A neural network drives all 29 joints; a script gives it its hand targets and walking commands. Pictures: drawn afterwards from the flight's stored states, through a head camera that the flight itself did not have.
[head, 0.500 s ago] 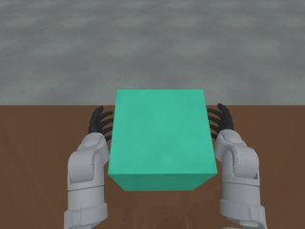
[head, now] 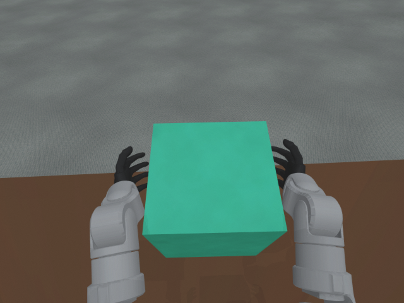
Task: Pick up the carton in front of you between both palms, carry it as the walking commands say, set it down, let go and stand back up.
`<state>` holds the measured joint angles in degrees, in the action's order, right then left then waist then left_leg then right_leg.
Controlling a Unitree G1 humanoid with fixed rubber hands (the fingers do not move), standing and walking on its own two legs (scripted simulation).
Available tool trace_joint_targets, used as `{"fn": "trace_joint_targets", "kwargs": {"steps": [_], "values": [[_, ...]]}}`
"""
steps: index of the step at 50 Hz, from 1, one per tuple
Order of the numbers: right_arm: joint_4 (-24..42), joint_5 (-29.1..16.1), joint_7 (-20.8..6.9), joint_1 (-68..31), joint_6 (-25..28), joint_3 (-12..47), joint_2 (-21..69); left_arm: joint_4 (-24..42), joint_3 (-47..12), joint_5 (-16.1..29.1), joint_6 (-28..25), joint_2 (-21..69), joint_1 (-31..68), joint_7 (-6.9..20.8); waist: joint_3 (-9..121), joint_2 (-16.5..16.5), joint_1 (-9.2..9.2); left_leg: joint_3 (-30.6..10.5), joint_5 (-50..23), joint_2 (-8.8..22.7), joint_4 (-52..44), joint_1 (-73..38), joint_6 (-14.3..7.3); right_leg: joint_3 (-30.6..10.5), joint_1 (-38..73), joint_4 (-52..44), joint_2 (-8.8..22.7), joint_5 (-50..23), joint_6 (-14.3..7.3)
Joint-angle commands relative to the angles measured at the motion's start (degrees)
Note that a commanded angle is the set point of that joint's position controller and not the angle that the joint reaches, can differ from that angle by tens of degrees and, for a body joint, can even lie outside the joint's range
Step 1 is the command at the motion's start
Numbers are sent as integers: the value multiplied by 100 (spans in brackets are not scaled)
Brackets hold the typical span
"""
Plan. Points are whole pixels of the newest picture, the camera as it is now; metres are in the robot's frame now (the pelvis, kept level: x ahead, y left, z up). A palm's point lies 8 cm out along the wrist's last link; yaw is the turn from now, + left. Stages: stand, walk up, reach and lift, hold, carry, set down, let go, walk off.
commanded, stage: carry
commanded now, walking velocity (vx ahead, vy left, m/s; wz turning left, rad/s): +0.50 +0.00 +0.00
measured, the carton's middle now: (210, 197) +0.33 -0.01 +0.04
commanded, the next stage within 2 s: none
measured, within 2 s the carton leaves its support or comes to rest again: neither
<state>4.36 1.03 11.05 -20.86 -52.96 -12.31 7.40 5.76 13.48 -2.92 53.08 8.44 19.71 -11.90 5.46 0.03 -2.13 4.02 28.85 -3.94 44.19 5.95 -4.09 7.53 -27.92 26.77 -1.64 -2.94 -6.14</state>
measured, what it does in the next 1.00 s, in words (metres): walks ahead: left foot, then right foot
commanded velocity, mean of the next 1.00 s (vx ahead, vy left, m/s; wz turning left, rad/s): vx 0.08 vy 0.00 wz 0.00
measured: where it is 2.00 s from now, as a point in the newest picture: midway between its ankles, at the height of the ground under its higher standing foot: (213, 293)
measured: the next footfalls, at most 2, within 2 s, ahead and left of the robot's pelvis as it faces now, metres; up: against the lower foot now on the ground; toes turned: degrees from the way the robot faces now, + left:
left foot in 0.46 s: +0.42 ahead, +0.07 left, -0.03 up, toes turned +2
right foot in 0.66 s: +0.33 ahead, -0.11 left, -0.02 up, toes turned -2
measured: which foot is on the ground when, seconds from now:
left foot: down 0.00-0.00, up 0.02-0.44, down 0.46-1.00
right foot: down 0.00-0.48, up 0.50-0.64, down 0.66-1.00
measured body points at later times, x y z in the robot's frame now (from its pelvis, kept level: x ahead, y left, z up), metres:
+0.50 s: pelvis +0.28 +0.01 -0.03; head +0.29 +0.01 +0.42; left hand +0.62 +0.16 +0.07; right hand +0.61 -0.15 +0.08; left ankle +0.39 +0.06 -0.75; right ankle +0.12 -0.06 -0.70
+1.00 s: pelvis +0.35 +0.00 -0.02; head +0.35 +0.00 +0.43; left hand +0.68 +0.15 +0.08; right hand +0.68 -0.16 +0.08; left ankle +0.39 +0.06 -0.75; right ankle +0.29 -0.11 -0.74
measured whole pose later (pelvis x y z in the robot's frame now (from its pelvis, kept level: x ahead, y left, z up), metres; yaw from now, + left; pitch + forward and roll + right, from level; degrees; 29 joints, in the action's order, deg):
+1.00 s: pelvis +0.35 +0.00 -0.02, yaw -1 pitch +4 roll +0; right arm 2.2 2.9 10.6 -21.8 -55.2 -14.5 8.3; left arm 2.5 14.1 -2.7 55.7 8.4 21.5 -10.8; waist 5.8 0.7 0.4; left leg 5.4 6.2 -2.1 29.2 21.5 -5.2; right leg 1.6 -15.3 34.8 -1.1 17.6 -1.3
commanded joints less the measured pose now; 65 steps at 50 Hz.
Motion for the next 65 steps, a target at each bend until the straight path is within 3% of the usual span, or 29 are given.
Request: {"fn": "trace_joint_targets", "kwargs": {"steps": [1, 2, 3, 4, 5, 7, 9, 12, 14, 16, 18, 20, 22, 23, 24, 25, 26, 27, 28, 30, 33, 36, 38, 40, 45, 51, 57, 65], "values": [[65, -695, 39, -2552, -78, 3278, 3856, -91, -2853, 478, 57, 3135, 2480, -53, 2782, -1823, 611, -398, 706, -249, 3849, 3462, 334, -3859, 5098, 313, 2634, -1564, -1317], [196, -672, 65, -2687, -79, 3240, 3875, -200, -3024, 609, 39, 3483, 2318, -27, 2610, -1250, 660, -613, 323, 69, 3956, 3854, 111, -4100, 4695, -75, 2382, -21, -1341], [213, -676, 72, -2959, -54, 3175, 4102, -41, -3140, 766, -9, 3784, 2633, 48, 2243, -863, 598, -634, 30, 233, 3717, 3918, 48, -3706, 4053, -325, 2052, 429, -1144], [208, -620, 64, -3043, -14, 3120, 4261, 114, -3329, 960, -49, 4079, 3033, 143, 1945, -219, 496, -604, -235, 393, 3320, 3709, 59, -3242, 3352, -451, 1917, 392, -964], [152, -522, 47, -3034, 23, 3038, 4389, 232, -3516, 1108, -104, 4318, 3392, 220, 1828, -99, 423, -624, -399, 530, 2946, 3499, 75, -2948, 2849, -540, 1874, 418, -882], [35, -415, 3, -2950, 120, 3022, 4477, 334, -3682, 1246, -225, 4518, 3671, 308, 1766, -205, 353, -513, -576, 632, 2315, 3137, 140, -2535, 2323, -716, 1702, 520, -746], [-22, -348, -1, -2798, 225, 3059, 4446, 333, -3751, 1246, -315, 4492, 3546, 329, 1808, -371, 408, -420, -821, 702, 1810, 3326, 208, -2260, 2480, -688, 1653, -86, -807], [16, -350, 27, -2589, 333, 3103, 4375, 338, -3755, 1197, -393, 4361, 3199, 292, 1784, -485, 506, -196, -1548, 634, 1036, 3573, 270, -1649, 2961, -276, 1486, -2483, -582], [153, -389, 42, -2517, 368, 3160, 4291, 387, -3736, 1174, -419, 4246, 3009, 262, 1801, -613, 546, 8, -2166, 468, 541, 3555, 249, -1235, 3235, -12, 1215, -3418, -339], [376, -475, 55, -2562, 365, 3230, 4150, 492, -3713, 1181, -419, 4095, 2896, 220, 1758, -678, 610, 234, -2739, 268, -75, 3423, 219, -931, 3417, 262, 951, -3726, -177], [496, -535, 72, -2509, 304, 3254, 3957, 524, -3639, 1134, -373, 3895, 2736, 161, 1665, -691, 654, 409, -3226, 64, -756, 3013, 169, -701, 3351, 489, 775, -3560, -106], [545, -578, 65, -2433, 209, 3231, 3762, 484, -3535, 1032, -289, 3717, 2576, 97, 1574, -735, 614, 418, -3711, -34, -1497, 2302, 93, -590, 3079, 828, 717, -3003, -60], [494, -555, 49, -2327, 101, 3123, 3588, 419, -3483, 953, -179, 3587, 2577, 55, 1707, -535, 248, 498, -4699, 77, -2520, 765, 42, -379, 2453, 1804, 617, -2452, 199], [435, -533, 43, -2271, 43, 3047, 3469, 385, -3451, 912, -123, 3503, 2621, 38, 1833, -163, 138, 46, -6407, 735, -2295, -252, 17, -341, 1729, 2511, 469, -836, 344], [356, -495, 53, -2186, -3, 2935, 3312, 358, -3409, 914, -52, 3459, 2736, 11, 2100, 664, 161, -1166, -9836, 2009, -1233, -1544, -231, -276, 450, 3499, 42, 2594, 481], [262, -489, 125, -2285, -41, 2902, 3254, 243, -3341, 902, 29, 3463, 2561, -2, 2711, 1093, 66, -2035, -10916, 2765, -836, -2209, -1174, -958, -79, 4106, -225, 4216, 635], [208, -561, 142, -2179, -61, 2912, 3352, 362, -3346, 959, 77, 3433, 2598, -17, 2813, 978, -58, -2139, -9568, 2715, -1085, -2076, -1397, -1091, -327, 4024, -82, 4222, 546], [273, -666, 112, -2246, -65, 2984, 3600, 448, -3357, 1015, 98, 3581, 2790, -10, 2695, 790, -70, -2109, -7879, 2439, -1462, -1588, -1298, -1093, -261, 3666, 51, 4065, 505], [363, -744, 57, -2451, -72, 3076, 3862, 464, -3331, 1004, 107, 3767, 2971, 9, 2569, 446, 38, -2017, -6756, 2226, -1710, -1053, -1108, -1079, 36, 3136, 176, 3845, 495], [599, -891, -93, -2928, -41, 3331, 4271, 456, -3293, 950, 66, 4068, 3156, 74, 2421, 389, 122, -1553, -5939, 1933, -2028, -333, -821, -869, 730, 1890, 156, 3476, 503], [724, -937, -199, -3074, 53, 3503, 4390, 397, -3399, 804, -27, 4248, 3081, 135, 2557, 575, 142, -1128, -5772, 1763, -1925, -184, -606, -661, 1312, 1047, 62, 2683, 483], [707, -921, -193, -3108, 104, 3567, 4280, 402, -3413, 707, -89, 4154, 3068, 105, 2526, 487, 132, -864, -6682, 1527, -1560, -556, -395, -822, 1350, 441, 244, 1653, 514], [641, -860, -151, -2928, 101, 3503, 4126, 408, -3438, 735, -89, 4026, 2985, 83, 2516, 393, 114, -815, -6998, 1430, -1426, -547, -323, -901, 1453, 660, 396, 843, 493], [571, -801, -105, -2817, 60, 3412, 3984, 401, -3437, 776, -60, 3909, 2921, 65, 2501, 213, 137, -778, -7013, 1389, -1299, -459, -339, -973, 1530, 757, 537, 239, 456], [201, -509, -23, -2527, -138, 3126, 3862, 122, -3258, 677, 118, 3767, 2748, 75, 2338, 31, 176, -701, -6382, 1308, -1321, -167, -348, -1073, 1621, 719, 710, -363, 402], [26, -415, -44, -3017, -240, 3002, 4064, -27, -3205, 720, 212, 3975, 3313, 142, 1975, -54, 212, -703, -5029, 1239, -1533, 138, -230, -1217, 1570, 470, 877, -253, 300], [-196, -393, -16, -3293, -281, 2933, 4159, -289, -3040, 614, 255, 4021, 3515, 98, 1556, -73, 206, -784, -3133, 1177, -1852, 449, -144, -1330, 1331, 140, 901, 936, 175], [-450, -462, -23, -3517, -325, 2878, 4294, -554, -2896, 562, 316, 4102, 3664, 61, 1466, -19, 222, -779, -3160, 1202, -1851, 517, -88, -1335, 1295, 142, 878, 918, 161]]}}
